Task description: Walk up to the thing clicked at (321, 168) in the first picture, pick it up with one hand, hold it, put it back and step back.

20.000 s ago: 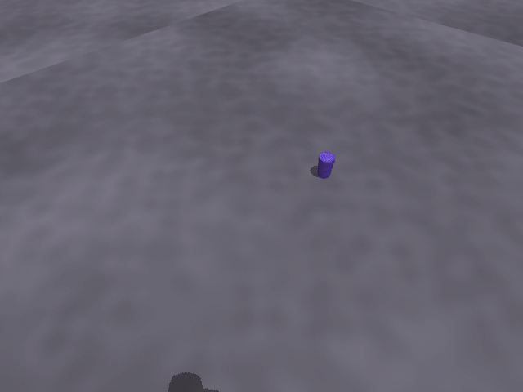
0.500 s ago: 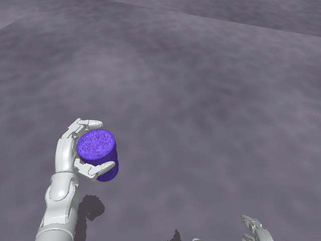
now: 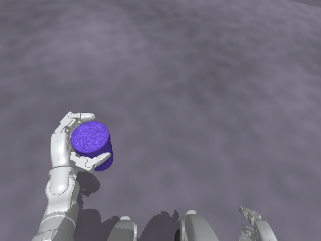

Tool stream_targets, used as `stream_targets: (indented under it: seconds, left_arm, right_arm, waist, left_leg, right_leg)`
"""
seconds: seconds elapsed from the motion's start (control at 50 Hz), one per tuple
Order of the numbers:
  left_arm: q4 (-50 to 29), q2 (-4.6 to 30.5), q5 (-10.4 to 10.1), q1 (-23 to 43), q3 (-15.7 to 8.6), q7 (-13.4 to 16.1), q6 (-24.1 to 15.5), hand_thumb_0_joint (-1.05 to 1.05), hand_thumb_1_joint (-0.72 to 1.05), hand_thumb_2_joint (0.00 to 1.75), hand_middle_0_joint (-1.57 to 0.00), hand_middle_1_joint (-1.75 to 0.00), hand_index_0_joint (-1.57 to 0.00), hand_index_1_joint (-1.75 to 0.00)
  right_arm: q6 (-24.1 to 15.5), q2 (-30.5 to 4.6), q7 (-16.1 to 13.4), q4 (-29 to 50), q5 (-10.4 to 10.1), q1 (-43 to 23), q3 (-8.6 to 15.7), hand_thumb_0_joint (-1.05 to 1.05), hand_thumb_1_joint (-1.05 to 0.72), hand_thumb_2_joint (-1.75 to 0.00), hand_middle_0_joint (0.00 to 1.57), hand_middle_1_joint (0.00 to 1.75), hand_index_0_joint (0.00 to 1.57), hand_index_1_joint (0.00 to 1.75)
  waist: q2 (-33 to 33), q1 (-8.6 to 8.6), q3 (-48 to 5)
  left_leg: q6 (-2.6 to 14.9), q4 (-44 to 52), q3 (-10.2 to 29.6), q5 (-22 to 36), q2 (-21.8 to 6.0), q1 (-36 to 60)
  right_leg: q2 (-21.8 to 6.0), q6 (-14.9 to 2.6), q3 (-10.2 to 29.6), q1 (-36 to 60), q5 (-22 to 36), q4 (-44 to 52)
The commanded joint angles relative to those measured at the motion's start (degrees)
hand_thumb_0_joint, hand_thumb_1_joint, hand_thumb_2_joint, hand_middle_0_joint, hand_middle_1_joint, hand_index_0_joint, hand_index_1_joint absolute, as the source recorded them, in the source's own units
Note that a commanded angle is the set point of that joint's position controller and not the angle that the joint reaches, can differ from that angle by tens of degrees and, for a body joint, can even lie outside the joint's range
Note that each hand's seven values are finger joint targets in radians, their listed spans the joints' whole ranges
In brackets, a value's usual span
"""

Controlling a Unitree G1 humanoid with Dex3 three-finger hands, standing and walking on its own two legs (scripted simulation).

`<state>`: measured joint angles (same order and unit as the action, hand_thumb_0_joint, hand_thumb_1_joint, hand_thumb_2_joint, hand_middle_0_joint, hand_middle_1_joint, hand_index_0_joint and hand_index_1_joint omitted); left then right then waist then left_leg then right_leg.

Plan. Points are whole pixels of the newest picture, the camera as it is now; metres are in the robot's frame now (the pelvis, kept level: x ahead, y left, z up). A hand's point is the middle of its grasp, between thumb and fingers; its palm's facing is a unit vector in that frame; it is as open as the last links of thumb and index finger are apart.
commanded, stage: crouch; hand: left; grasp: from the side
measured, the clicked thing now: (96, 149) +0.35 +0.17 -0.03
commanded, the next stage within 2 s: lower in 1.54 s
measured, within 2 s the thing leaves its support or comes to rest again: neither
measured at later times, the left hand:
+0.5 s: hand (102, 163) +0.39 +0.20 -0.25, palm faces +0.19 -0.98 -0.04, open 11.6 cm
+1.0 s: hand (106, 170) +0.41 +0.22 -0.40, palm faces +0.20 -0.98 -0.02, open 11.6 cm
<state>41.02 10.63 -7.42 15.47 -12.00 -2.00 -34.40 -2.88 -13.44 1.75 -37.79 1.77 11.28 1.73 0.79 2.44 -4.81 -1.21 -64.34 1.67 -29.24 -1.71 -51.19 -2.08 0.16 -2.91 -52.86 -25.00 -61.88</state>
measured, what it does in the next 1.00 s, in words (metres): lowers itself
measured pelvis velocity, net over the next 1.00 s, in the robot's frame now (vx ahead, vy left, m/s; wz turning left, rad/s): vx -0.08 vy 0.01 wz -0.07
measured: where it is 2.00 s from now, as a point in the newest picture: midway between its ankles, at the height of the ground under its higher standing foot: outside the picture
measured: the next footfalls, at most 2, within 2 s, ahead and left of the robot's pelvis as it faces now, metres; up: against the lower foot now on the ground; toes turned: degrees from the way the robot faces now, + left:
none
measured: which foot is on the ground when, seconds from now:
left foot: down 0.00-1.00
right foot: down 0.00-1.00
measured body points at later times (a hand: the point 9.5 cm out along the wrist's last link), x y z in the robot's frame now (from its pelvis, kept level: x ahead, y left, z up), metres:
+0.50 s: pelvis -0.05 +0.00 -0.21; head +0.15 +0.02 +0.19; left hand +0.37 +0.25 -0.24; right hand +0.07 -0.26 -0.35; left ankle +0.02 +0.13 -0.66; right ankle +0.05 -0.13 -0.66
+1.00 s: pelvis -0.08 +0.01 -0.34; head +0.14 +0.06 +0.04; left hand +0.39 +0.27 -0.39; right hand -0.01 -0.26 -0.46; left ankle +0.01 +0.13 -0.66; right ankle +0.04 -0.13 -0.66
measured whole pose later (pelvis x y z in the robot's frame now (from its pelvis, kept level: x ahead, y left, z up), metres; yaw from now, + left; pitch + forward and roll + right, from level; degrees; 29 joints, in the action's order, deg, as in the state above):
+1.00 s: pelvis -0.08 +0.01 -0.34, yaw -4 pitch +29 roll -7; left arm 70.5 27.6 -1.2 44.8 -29.2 -3.2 -47.4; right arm 0.0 -17.0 6.8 -41.2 8.8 5.3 -6.0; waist 1.7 11.2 -0.7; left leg -0.8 -136.1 6.8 -39.6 0.9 -125.7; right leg -3.5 1.1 -3.5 -125.5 -31.9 -128.4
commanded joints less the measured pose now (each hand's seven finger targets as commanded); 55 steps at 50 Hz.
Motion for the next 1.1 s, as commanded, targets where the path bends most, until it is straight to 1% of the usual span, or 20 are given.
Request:
stream_targets:
  seconds: [0.0,0.02,0.1,0.14,0.18,0.24,0.32,0.4,0.44,0.52,0.62,0.64,0.7,0.86,0.88,0.92,0.96,0.98,1.02,1.08]
  left_arm:
    - [-5.1,7.5,-0.5,16.8,-2.9,-1.6,-9.3,0.0,0.0,1.17,-1.25,-1.36,-1.27,-1.36]
    - [-5.2,8.9,-0.8,17.2,-4.0,-1.8,-10.4,0.0,-0.02,1.18,-1.24,-1.36,-1.26,-1.36]
    - [-2.0,9.9,-0.9,21.2,-4.5,-2.6,-12.6,0.0,-0.03,1.18,-1.22,-1.34,-1.23,-1.35]
    - [-2.2,12.4,-0.6,23.7,-6.7,-2.2,-13.3,0.0,-0.01,1.18,-1.2,-1.32,-1.21,-1.34]
    - [-0.5,11.6,-0.8,25.4,-6.7,-2.1,-13.4,0.0,-0.02,1.2,-1.21,-1.34,-1.21,-1.35]
    - [1.6,15.3,-0.3,28.9,-9.8,-1.6,-13.8,0.0,0.05,1.23,-1.22,-1.35,-1.22,-1.36]
    - [7.3,12.7,0.5,29.2,-8.8,-2.5,-14.2,0.0,0.09,1.27,-1.24,-1.39,-1.25,-1.4]
    - [8.5,16.9,0.9,34.4,-11.5,-3.3,-15.5,0.0,0.1,1.28,-1.24,-1.41,-1.26,-1.41]
    - [10.7,16.6,0.8,36.0,-12.2,-3.1,-15.9,0.0,0.09,1.29,-1.25,-1.42,-1.26,-1.43]
    - [13.2,21.5,2.5,39.9,-15.1,-2.6,-17.3,0.0,0.09,1.31,-1.24,-1.42,-1.25,-1.43]
    - [13.7,24.2,3.6,43.9,-16.2,-2.7,-17.9,0.0,0.04,1.32,-1.26,-1.43,-1.26,-1.45]
    - [15.4,21.7,3.6,43.1,-14.8,-2.9,-17.5,0.0,0.03,1.32,-1.24,-1.43,-1.25,-1.44]
    - [16.2,24.4,4.4,45.1,-16.2,-2.5,-17.3,0.0,0.01,1.29,-1.21,-1.39,-1.22,-1.41]
    - [19.2,26.4,5.7,47.2,-16.3,-1.8,-16.9,0.0,0.02,1.25,-1.21,-1.38,-1.22,-1.39]
    - [16.5,30.8,5.7,48.0,-19.0,-1.3,-17.2,0.0,0.02,1.26,-1.2,-1.37,-1.21,-1.38]
    - [19.0,27.8,5.8,47.6,-17.2,-1.3,-17.1,0.0,0.05,1.25,-1.19,-1.36,-1.2,-1.37]
    - [18.7,30.0,5.7,47.4,-18.5,-1.1,-17.3,0.0,0.06,1.25,-1.2,-1.37,-1.21,-1.37]
    - [20.0,28.9,5.9,46.7,-18.0,-0.9,-17.1,0.0,0.08,1.26,-1.21,-1.37,-1.22,-1.37]
    - [19.1,31.4,6.3,46.1,-19.3,-0.7,-17.5,0.0,0.1,1.25,-1.19,-1.35,-1.2,-1.36]
    - [17.3,30.8,6.3,47.4,-18.0,-0.9,-18.0,0.0,0.08,1.27,-1.2,-1.37,-1.21,-1.38]
  right_arm:
    - [-1.9,-8.8,0.3,5.2,0.4,1.3,3.0,0.0,-0.9,-0.9,0.2,0.3,0.2,0.3]
    - [-1.9,-9.1,0.5,5.1,0.6,1.5,2.8,0.0,-0.9,-0.9,0.2,0.3,0.2,0.3]
    - [-1.5,-10.5,1.0,5.1,0.8,1.9,2.5,0.0,-0.9,-0.91,0.2,0.3,0.2,0.3]
    - [-1.1,-10.7,1.0,4.8,1.1,2.1,2.4,0.0,-0.91,-0.91,0.2,0.3,0.2,0.3]
    - [-0.7,-10.8,1.2,4.5,1.3,1.8,2.6,0.0,-0.91,-0.91,0.2,0.3,0.2,0.3]
    - [-0.1,-11.6,1.5,3.3,1.7,2.5,2.7,0.0,-0.91,-0.91,0.2,0.3,0.2,0.3]
    - [0.2,-12.0,1.9,2.0,2.4,2.6,2.6,0.0,-0.91,-0.91,0.2,0.3,0.2,0.3]
    - [0.3,-12.7,2.2,1.0,3.1,2.9,2.0,0.0,-0.91,-0.91,0.2,0.3,0.2,0.3]
    - [0.3,-12.4,2.5,0.6,3.5,2.8,1.4,0.0,-0.92,-0.91,0.2,0.3,0.2,0.3]
    - [0.5,-13.0,2.8,-0.4,4.2,2.4,0.8,0.0,-0.91,-0.91,0.2,0.3,0.2,0.3]
    - [0.8,-13.6,3.2,-1.1,4.9,2.3,0.4,0.0,-0.92,-0.92,0.2,0.3,0.2,0.3]
    - [0.7,-13.8,3.4,-1.4,4.9,2.5,0.3,0.0,-0.92,-0.92,0.2,0.3,0.2,0.3]
    - [1.1,-14.9,3.5,-1.9,5.4,3.2,-0.1,0.0,-0.92,-0.91,0.2,0.3,0.2,0.3]
    - [2.1,-16.9,4.0,-1.8,6.7,2.2,-2.4,0.0,-0.92,-0.91,0.2,0.3,0.2,0.3]
    - [2.1,-17.3,4.0,-1.0,6.8,1.6,-2.6,0.0,-0.91,-0.91,0.2,0.3,0.2,0.3]
    - [2.3,-17.2,4.2,-0.9,7.0,1.5,-3.5,0.0,-0.91,-0.91,0.2,0.3,0.2,0.3]
    - [2.4,-18.0,4.3,-0.4,7.2,0.8,-4.1,0.0,-0.91,-0.91,0.2,0.3,0.2,0.3]
    - [2.4,-18.2,4.4,-0.6,7.4,1.3,-4.3,0.0,-0.91,-0.91,0.2,0.3,0.2,0.3]
    - [2.7,-19.0,4.6,-0.3,7.7,1.3,-4.6,0.0,-0.91,-0.91,0.2,0.3,0.2,0.3]
    - [2.9,-19.7,4.9,-0.3,8.4,1.6,-5.3,0.0,-0.91,-0.91,0.2,0.3,0.2,0.3]
  waist:
    - [-2.1,1.2,-22.3]
    - [-3.5,0.42,-26.1]
    - [-4.5,1.15,-32.6]
    - [-3.4,1.0,-35.4]
    - [-3.4,1.58,-35.5]
    - [-3.7,1.82,-38.1]
    - [-2.9,3.49,-37.4]
    - [-3.6,3.83,-41.8]
    - [-3.6,4.31,-40.5]
    - [-4.9,4.65,-39.3]
    - [-6.5,5.43,-40.3]
    - [-7.2,6.36,-40.1]
    - [-9.5,6.84,-41.0]
    - [-10.6,9.05,-33.4]
    - [-10.6,8.17,-35.1]
    - [-10.6,9.53,-32.9]
    - [-10.4,9.66,-31.7]
    - [-10.6,10.27,-31.2]
    - [-12.1,9.54,-31.7]
    - [-13.9,10.95,-32.6]
  left_leg:
    - [1.16,-2.7,0.4,7.8,2.2,-5.0]
    - [1.18,-4.9,0.4,9.0,2.2,-6.0]
    - [1.14,-12.3,0.8,11.5,2.3,-11.8]
    - [1.53,-16.1,0.5,10.6,2.4,-17.0]
    - [1.58,-18.7,0.3,7.8,2.5,-21.1]
    - [1.66,-23.0,0.7,7.5,2.5,-24.7]
    - [1.67,-27.7,1.0,4.1,2.7,-30.0]
    - [1.75,-34.0,0.4,4.9,2.7,-34.0]
    - [1.79,-36.7,0.1,3.2,2.9,-38.3]
    - [1.89,-40.4,-0.6,-2.1,3.0,-42.9]
    - [2.1,-44.8,-1.4,-5.6,3.1,-47.7]
    - [1.94,-45.2,-1.2,-5.1,3.0,-46.8]
    - [1.57,-47.3,-0.6,-3.1,2.9,-46.1]
    - [1.56,-50.7,1.3,-9.5,2.8,-52.4]
    - [1.8,-51.8,0.9,-9.2,2.9,-53.6]
    - [1.71,-52.6,1.5,-9.5,2.9,-54.7]
    - [1.94,-53.6,1.7,-10.4,2.8,-56.8]
    - [1.78,-53.8,2.4,-9.9,2.7,-56.2]
    - [1.52,-54.2,2.7,-9.3,2.6,-55.5]
    - [1.18,-55.6,3.3,-6.5,2.4,-54.1]
  right_leg:
    - [1.6,-1.71,1.0,-0.4,7.3,-4.8]
    - [1.3,-1.81,1.5,-1.5,7.7,-6.9]
    - [1.4,-2.12,1.6,-8.4,9.0,-14.8]
    - [1.0,-1.85,2.5,-9.3,9.1,-17.7]
    - [0.9,-1.74,3.4,-11.9,6.8,-19.6]
    - [1.1,-1.95,2.8,-17.0,5.8,-24.4]
    - [1.0,-2.02,2.1,-24.2,2.6,-28.8]
    - [0.8,-1.92,1.7,-27.0,3.7,-34.8]
    - [0.6,-1.84,1.8,-29.4,2.2,-37.1]
    - [0.6,-1.67,1.2,-34.2,-2.6,-40.7]
    - [0.7,-1.36,0.7,-37.7,-5.5,-44.8]
    - [0.8,-1.53,-0.3,-39.6,-4.9,-46.2]
    - [0.7,-1.76,-1.7,-42.9,-2.7,-49.8]
    - [0.6,-1.52,-3.9,-49.9,-7.2,-54.1]
    - [0.8,-1.35,-3.7,-48.0,-6.9,-54.2]
    - [0.8,-1.3,-4.2,-49.6,-7.0,-55.4]
    - [0.9,-1.2,-4.4,-49.8,-7.5,-55.8]
    - [0.8,-1.23,-4.7,-50.5,-6.8,-56.2]
    - [0.9,-1.36,-4.9,-50.8,-6.2,-57.2]
    - [1.1,-1.52,-5.4,-51.1,-3.6,-58.8]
